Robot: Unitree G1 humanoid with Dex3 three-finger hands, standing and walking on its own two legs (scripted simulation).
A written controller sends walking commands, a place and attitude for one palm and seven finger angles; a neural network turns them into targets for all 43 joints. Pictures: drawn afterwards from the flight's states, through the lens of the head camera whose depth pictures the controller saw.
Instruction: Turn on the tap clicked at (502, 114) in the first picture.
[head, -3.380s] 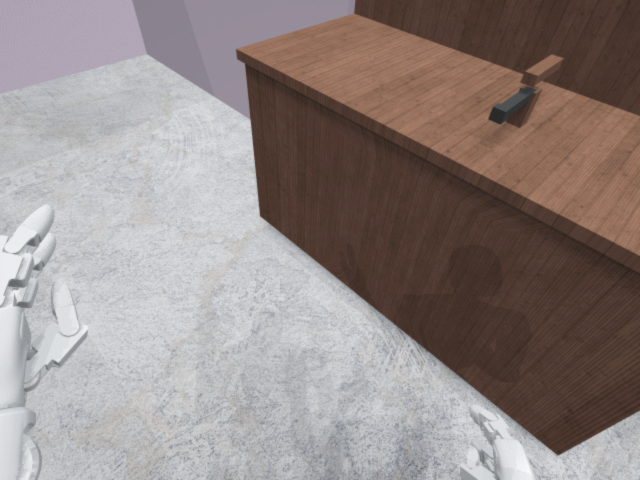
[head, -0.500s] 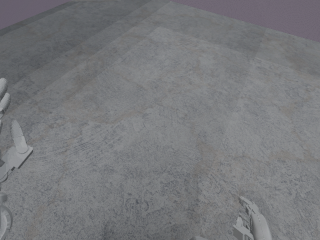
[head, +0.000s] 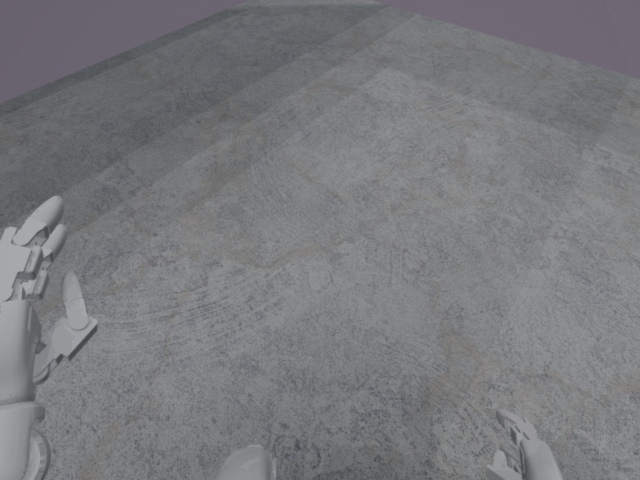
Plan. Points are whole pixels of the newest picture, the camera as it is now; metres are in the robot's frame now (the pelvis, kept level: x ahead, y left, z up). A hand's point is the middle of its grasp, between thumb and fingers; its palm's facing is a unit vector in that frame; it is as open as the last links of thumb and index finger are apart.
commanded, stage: walk around to get in front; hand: left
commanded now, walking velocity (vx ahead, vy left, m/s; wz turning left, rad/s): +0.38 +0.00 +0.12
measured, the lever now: out of the picture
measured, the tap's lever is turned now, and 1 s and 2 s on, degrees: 0 0 0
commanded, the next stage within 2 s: walk to a spot facing it in 1.04 s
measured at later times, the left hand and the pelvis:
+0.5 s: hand (131, 181) +0.38 +0.24 +0.18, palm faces +0.40 -0.74 -0.54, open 7.4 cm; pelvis +0.17 +0.00 -0.01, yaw +1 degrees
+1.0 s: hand (138, 96) +0.54 +0.30 +0.18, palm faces +0.49 -0.78 -0.38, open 7.4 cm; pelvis +0.33 +0.04 -0.01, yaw +2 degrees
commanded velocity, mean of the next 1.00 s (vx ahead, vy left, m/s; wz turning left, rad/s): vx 0.37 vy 0.00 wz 0.05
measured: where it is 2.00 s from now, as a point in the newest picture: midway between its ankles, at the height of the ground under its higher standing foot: (322, 399)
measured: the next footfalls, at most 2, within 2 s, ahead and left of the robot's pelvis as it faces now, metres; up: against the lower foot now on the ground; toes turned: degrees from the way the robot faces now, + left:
left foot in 0.12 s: +0.14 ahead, +0.15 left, +0.00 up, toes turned +10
right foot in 0.48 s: +0.28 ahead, -0.10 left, +0.00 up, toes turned -10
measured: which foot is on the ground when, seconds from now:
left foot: up 0.00-0.10, down 0.12-0.48, up 0.50-0.90, down 0.92-1.00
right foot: down 0.00-0.14, up 0.16-0.46, down 0.48-0.92, up 0.94-1.00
